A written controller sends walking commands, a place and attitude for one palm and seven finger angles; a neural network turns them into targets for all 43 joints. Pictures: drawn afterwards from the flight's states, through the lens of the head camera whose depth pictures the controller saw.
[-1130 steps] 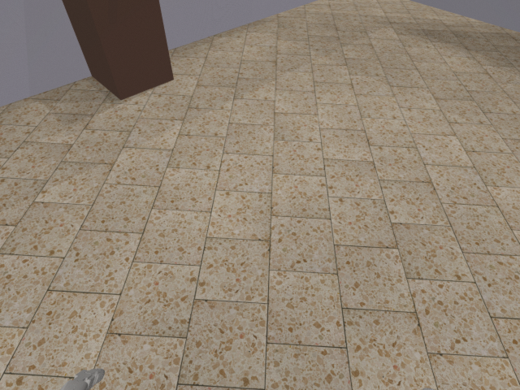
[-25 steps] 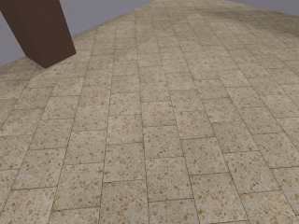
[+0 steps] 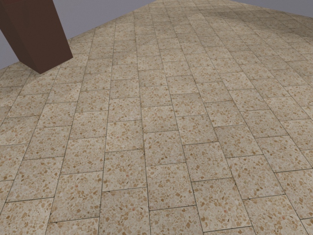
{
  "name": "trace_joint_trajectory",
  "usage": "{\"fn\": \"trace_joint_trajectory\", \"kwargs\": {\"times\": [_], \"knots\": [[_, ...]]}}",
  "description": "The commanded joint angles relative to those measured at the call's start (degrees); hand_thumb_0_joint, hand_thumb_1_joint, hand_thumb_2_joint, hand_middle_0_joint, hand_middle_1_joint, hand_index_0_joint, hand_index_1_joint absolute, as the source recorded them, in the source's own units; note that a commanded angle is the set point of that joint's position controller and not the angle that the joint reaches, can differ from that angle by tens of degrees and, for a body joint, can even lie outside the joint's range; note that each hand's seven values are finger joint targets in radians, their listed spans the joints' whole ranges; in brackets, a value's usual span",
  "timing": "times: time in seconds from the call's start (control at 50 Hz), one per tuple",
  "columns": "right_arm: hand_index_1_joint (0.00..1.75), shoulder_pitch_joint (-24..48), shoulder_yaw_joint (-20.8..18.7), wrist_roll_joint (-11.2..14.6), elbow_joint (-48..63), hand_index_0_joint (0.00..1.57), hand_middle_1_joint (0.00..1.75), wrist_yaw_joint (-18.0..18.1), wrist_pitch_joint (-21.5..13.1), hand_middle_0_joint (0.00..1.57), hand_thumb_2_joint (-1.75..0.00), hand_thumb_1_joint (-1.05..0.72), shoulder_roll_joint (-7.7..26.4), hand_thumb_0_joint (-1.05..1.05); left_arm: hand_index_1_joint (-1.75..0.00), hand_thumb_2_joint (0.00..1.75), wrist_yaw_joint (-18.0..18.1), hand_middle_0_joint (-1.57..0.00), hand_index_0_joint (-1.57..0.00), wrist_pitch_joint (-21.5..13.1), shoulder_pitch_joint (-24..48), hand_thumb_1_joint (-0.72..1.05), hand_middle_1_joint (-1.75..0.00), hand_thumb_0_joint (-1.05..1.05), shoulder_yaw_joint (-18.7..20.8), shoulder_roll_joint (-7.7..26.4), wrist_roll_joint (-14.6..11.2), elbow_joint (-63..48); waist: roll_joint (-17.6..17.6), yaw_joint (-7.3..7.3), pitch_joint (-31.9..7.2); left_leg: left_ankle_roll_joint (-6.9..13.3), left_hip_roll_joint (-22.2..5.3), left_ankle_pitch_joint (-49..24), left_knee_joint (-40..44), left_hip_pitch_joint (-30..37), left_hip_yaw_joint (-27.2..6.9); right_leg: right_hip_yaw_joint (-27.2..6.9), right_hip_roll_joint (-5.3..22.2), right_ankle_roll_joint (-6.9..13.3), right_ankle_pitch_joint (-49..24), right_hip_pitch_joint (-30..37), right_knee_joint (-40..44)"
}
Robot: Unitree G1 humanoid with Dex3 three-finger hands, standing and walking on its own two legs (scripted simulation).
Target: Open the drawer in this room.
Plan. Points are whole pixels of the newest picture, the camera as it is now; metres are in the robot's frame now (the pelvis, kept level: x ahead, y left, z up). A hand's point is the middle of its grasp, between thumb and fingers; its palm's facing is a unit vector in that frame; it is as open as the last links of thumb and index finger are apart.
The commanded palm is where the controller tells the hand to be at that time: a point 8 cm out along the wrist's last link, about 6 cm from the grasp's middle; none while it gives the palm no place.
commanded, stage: stand and wait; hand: left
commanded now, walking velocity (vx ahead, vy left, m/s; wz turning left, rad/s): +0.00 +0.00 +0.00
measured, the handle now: out of the picture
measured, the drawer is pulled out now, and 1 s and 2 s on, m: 0.00 0.00 0.00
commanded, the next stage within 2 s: turn or walk to find it in 0.82 s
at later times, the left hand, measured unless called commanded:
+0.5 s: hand out of the picture -0.03 +0.16 -0.18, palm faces +0.05 -0.99 -0.16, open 7.4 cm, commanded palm none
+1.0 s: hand out of the picture +0.01 +0.21 -0.18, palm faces +0.07 -0.97 -0.23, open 7.4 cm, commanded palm none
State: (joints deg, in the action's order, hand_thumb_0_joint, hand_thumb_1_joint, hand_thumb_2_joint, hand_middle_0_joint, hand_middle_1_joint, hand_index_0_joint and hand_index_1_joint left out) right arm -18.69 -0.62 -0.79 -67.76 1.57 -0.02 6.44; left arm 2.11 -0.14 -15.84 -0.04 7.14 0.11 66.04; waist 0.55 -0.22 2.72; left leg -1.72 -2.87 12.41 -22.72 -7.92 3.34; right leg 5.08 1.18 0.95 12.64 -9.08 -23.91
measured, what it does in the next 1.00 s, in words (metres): stands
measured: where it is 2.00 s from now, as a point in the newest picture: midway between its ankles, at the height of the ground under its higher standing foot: outside the picture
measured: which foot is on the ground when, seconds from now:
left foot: down 0.00-1.00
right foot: down 0.00-1.00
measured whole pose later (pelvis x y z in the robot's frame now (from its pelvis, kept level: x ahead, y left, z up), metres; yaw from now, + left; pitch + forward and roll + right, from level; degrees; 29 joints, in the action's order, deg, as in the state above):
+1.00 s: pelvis -0.01 +0.01 +0.00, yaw +2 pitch -1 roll +0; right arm -14.1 -1.7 -0.9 -63.6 0.9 0.2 10.4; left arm 2.0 0.2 -12.8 1.3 11.2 0.6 62.8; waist -0.2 0.1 2.8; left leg -0.5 -1.3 13.1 -26.1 -11.5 1.9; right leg 6.4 2.9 -0.3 13.4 -11.3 -26.2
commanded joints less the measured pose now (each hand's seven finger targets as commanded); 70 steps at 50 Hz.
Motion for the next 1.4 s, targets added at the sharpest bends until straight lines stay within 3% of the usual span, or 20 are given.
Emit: {"fn": "trace_joint_trajectory", "kwargs": {"times": [0.0,0.14,0.38,0.66,0.8,0.88,0.92,0.98,1.04,1.1,1.12,1.14,1.16,1.18,1.2,1.22,1.28,1.34,1.38], "knots": [[0.3,-3.34,-0.77,0.33,1.51,0.2,0.3,0.62,-1.0,0.2,-0.9,-0.9,4.32,0.0,-0.3,0.9,0.29,-0.2,-0.2,-0.83,-4.04,0.9,-0.3,0.0,0.9,5.13,0.19,-1.34,-0.88,0.45,2.65,1.93,-3.36,-3.34,3.35,-1.74,-3.31,-6.17,5.99,0.13,-1.49,-2.91,6.63],[0.3,-3.2,-0.96,0.32,2.06,0.2,0.3,0.59,-0.8,0.2,-0.9,-0.9,3.91,0.0,-0.3,0.9,0.32,-0.2,-0.2,-0.76,-5.28,0.9,-0.3,0.0,0.81,4.48,0.41,-1.25,-1.09,0.35,5.1,2.08,-3.11,0.5,3.7,-2.43,-3.26,-6.74,5.64,-0.11,2.94,-6.44,7.43],[0.3,-2.82,-1.24,0.43,2.84,0.2,0.3,0.66,-1.49,0.2,-0.9,-0.9,5.02,0.0,-0.3,0.9,0.24,-0.2,-0.2,-1.21,-5.86,0.9,-0.3,0.0,1.16,4.85,0.52,-1.35,-0.13,0.42,2.0,2.56,-3.59,-1.59,3.49,-1.87,-3.95,-6.32,5.48,0.03,-0.99,-4.19,6.05],[0.3,-0.68,-1.76,0.4,3.65,0.2,0.3,0.54,-1.86,0.2,-0.9,-0.9,8.46,0.0,-0.3,0.9,-0.01,-0.2,-0.2,-1.46,-3.46,0.9,-0.3,0.0,1.69,8.14,0.58,-2.34,-0.36,0.66,3.17,2.88,-4.06,-1.69,4.6,-2.52,-4.51,-5.99,5.65,0.25,-2.41,-3.1,5.99],[0.3,1.53,-2.13,0.37,4.52,0.2,0.3,0.37,-2.12,0.2,-0.9,-0.9,11.17,0.0,-0.3,0.9,-0.26,-0.2,-0.2,-1.66,-1.31,0.9,-0.3,0.0,2.09,10.75,0.64,-3.29,-0.41,0.78,1.67,3.12,-4.4,-2.46,4.92,-1.67,-5.1,-6.08,5.82,0.42,-3.57,-1.98,5.89],[0.3,1.2,-1.4,0.29,4.97,0.2,0.3,-0.08,-1.14,0.2,-0.9,-0.9,7.72,0.0,-0.3,0.9,0.12,-0.2,-0.2,-0.63,-1.96,0.9,-0.3,0.0,1.84,8.14,0.45,-3.69,0.2,0.85,1.1,2.67,-4.09,-5.75,2.63,-4.39,-5.67,-3.73,6.64,-0.65,-4.27,-1.1,2.75],[0.3,2.19,-1.63,0.16,5.82,0.2,0.3,-0.29,-0.43,0.2,-0.9,-0.9,8.37,0.0,-0.3,0.9,0.15,-0.2,-0.2,-0.04,-1.46,0.9,-0.3,0.0,2.2,9.1,0.53,-4.43,0.48,1.12,1.98,2.72,-3.99,-4.34,1.52,-7.07,-6.32,-3.13,7.04,-1.0,-1.73,-1.93,1.69],[0.3,3.31,-2.17,0.05,7.64,0.2,0.3,-0.62,0.39,0.2,-0.9,-0.9,9.23,0.0,-0.3,0.9,0.11,-0.2,-0.2,0.46,-0.44,0.9,-0.3,0.0,3.09,10.75,0.68,-5.8,-1.36,1.25,1.92,2.58,-2.72,-2.49,-2.05,-10.96,-6.67,-3.32,8.96,-0.28,1.22,-2.25,1.5],[0.3,3.45,-2.81,-0.02,9.15,0.2,0.3,-0.84,0.96,0.2,-0.9,-0.9,9.18,0.0,-0.3,0.9,-0.03,-0.2,-0.2,0.64,0.14,0.9,-0.3,0.0,4.11,13.12,0.82,-7.56,-6.54,1.23,-0.49,1.7,-0.23,-0.37,-10.82,-11.77,-3.53,-6.19,14.72,3.05,2.54,-3.13,3.99],[0.3,2.91,-3.41,-0.08,10.32,0.2,0.3,-1.09,1.28,0.2,-0.9,-0.9,8.93,0.0,-0.3,0.9,0.12,-0.2,-0.2,0.47,2.84,0.9,-0.3,0.0,4.74,14.07,1.14,-9.61,-8.0,0.28,-2.57,0.68,-0.09,7.45,-17.47,-11.28,-2.09,-6.31,19.14,6.39,-5.92,-3.36,1.62],[0.3,2.73,-3.45,-0.04,10.61,0.2,0.3,-1.24,1.21,0.2,-0.9,-0.9,8.83,0.0,-0.3,0.9,0.1,-0.2,-0.2,0.46,3.39,0.9,-0.3,0.0,4.81,13.94,1.22,-10.26,-7.8,0.11,-3.13,0.69,-0.57,6.45,-15.13,-10.38,-2.46,-5.06,18.89,6.06,-8.28,-3.42,-0.85],[0.3,2.39,-3.57,0.04,10.73,0.2,0.3,-1.38,0.94,0.2,-0.9,-0.9,9.15,0.0,-0.3,0.9,-0.02,-0.2,-0.2,0.62,3.72,0.9,-0.3,0.0,4.94,13.59,1.22,-10.61,-5.64,-0.26,-3.46,1.13,-1.8,0.17,-11.22,-7.76,-3.46,-2.06,17.27,4.29,-7.46,-5.34,-4.11],[0.3,1.4,-3.78,-0.16,11.06,0.2,0.3,-1.45,0.55,0.2,-0.9,-0.9,10.74,0.0,-0.3,0.9,-0.24,-0.2,-0.2,0.95,3.63,0.9,-0.3,0.0,4.85,12.28,0.99,-11.26,0.79,-0.8,-3.88,3.13,-5.3,-7.41,-5.95,-4.96,-10.35,1.72,12.56,1.01,-2.37,-9.59,-10.18],[0.3,-0.53,-4.44,-0.57,11.23,0.2,0.3,-1.29,0.13,0.2,-0.9,-0.9,14.27,0.0,-0.3,0.9,-0.31,-0.2,-0.2,1.26,5.13,0.9,-0.3,0.0,4.22,9.38,0.65,-12.13,13.95,-2.16,-2.64,7.35,-12.44,-15.0,2.51,-4.46,-25.33,5.32,4.13,-3.38,8.82,-14.42,-21.72],[0.3,-2.16,-4.96,-0.79,10.35,0.2,0.3,-0.64,0.09,0.2,-0.9,-0.9,15.74,0.0,-0.3,0.9,0.06,-0.2,-0.2,1.59,8.08,0.9,-0.3,0.0,4.03,9.09,0.87,-13.21,16.17,-3.42,-1.44,11.34,-16.29,-16.48,7.9,-3.84,-32.03,0.31,1.8,-3.5,21.27,-18.42,-32.34],[0.3,-1.77,-5.01,-0.67,10.1,0.2,0.3,-0.14,0.11,0.2,-0.9,-0.9,16.05,0.0,-0.3,0.9,0.08,-0.2,-0.2,1.99,8.15,0.9,-0.3,0.0,4.14,9.58,0.91,-12.96,13.61,-2.65,-1.01,12.27,-16.24,-14.74,8.0,-3.87,-31.58,-4.12,3.33,-3.12,19.94,-20.81,-36.51],[0.3,2.31,-4.52,-0.66,11.79,0.2,0.3,0.17,-0.25,0.2,-0.9,-0.9,14.14,0.0,-0.3,0.9,-0.73,-0.2,-0.2,1.53,7.12,0.9,-0.3,0.0,4.36,9.51,1.09,-12.16,7.94,-0.64,-2.76,12.06,-12.02,-11.24,5.61,-3.04,-26.02,-5.22,3.3,-3.55,13.93,-21.48,-38.67],[0.3,2.62,-4.98,-0.63,12.37,0.2,0.3,0.13,-0.13,0.2,-0.9,-0.9,14.72,0.0,-0.3,0.9,-0.95,-0.2,-0.2,1.35,7.22,0.9,-0.3,0.0,4.04,8.71,0.78,-12.66,6.74,-1.04,-5.74,11.64,-9.65,-12.96,4.37,0.61,-23.28,-4.85,2.17,-4.36,12.81,-20.62,-34.87],[0.3,1.33,-5.28,-0.71,12.42,0.2,0.3,0.03,0.06,0.2,-0.9,-0.9,14.95,0.0,-0.3,0.9,-0.99,-0.2,-0.2,1.21,8.74,0.9,-0.3,0.0,3.98,8.43,0.72,-13.42,7.04,-1.98,-6.41,11.75,-9.37,-14.47,3.72,2.29,-23.95,-4.76,1.49,-4.65,13.38,-20.56,-31.6]]}}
